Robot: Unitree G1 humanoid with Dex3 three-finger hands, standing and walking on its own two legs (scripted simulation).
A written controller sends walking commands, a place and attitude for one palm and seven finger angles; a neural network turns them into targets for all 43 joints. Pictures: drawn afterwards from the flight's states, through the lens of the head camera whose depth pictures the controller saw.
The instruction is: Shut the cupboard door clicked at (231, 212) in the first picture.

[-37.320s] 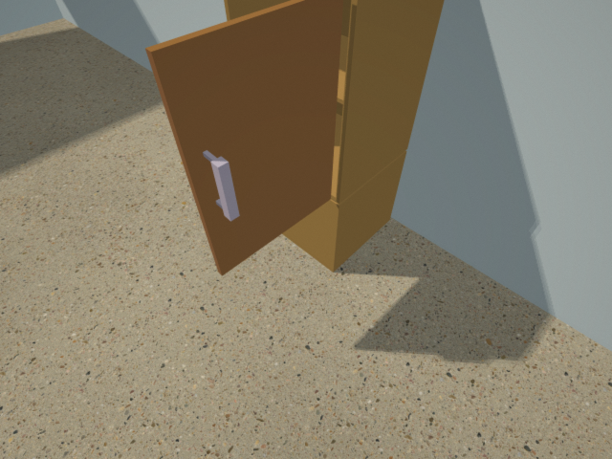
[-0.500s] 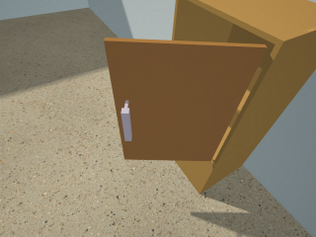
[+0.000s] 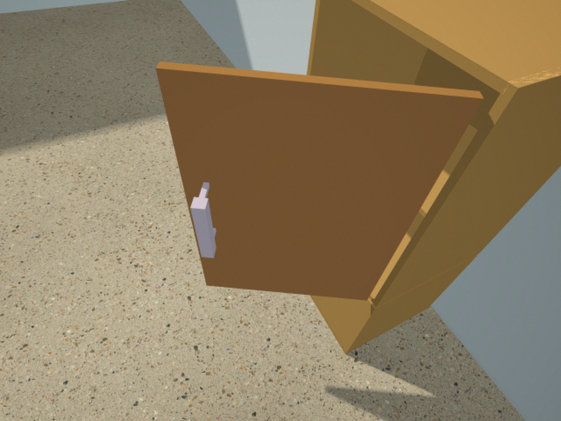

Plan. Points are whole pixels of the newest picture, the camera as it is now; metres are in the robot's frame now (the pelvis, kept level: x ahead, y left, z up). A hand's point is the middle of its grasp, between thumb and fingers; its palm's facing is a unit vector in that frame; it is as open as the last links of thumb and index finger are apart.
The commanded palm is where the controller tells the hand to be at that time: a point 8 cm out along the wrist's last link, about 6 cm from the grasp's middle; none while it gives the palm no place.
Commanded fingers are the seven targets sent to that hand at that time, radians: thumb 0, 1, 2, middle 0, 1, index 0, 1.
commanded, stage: come to a stop and stand still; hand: left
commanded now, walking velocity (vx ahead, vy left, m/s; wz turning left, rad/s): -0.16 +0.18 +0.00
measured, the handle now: (207, 220) +0.45 +0.17 -0.03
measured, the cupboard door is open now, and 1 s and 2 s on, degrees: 59 59 59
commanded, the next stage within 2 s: look again from close up in 0.80 s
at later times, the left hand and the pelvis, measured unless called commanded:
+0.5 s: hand out of the picture +0.02 +0.20 -0.17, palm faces +0.01 -0.97 -0.24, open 7.4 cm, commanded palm none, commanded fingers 0.00 0.90 0.90 -0.20 -0.30 -0.20 -0.30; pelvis -0.01 +0.01 +0.00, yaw -2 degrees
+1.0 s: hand out of the picture -0.03 +0.18 -0.17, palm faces -0.01 -0.98 -0.18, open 7.4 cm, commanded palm none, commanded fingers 0.00 0.90 0.90 -0.20 -0.30 -0.20 -0.30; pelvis -0.01 +0.03 +0.00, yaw +0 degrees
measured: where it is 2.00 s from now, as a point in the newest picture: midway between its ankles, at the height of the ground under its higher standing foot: outside the picture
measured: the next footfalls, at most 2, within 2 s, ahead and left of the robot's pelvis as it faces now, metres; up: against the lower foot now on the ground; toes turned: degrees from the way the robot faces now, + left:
left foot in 0.06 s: +0.07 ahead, +0.10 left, +0.00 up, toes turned +3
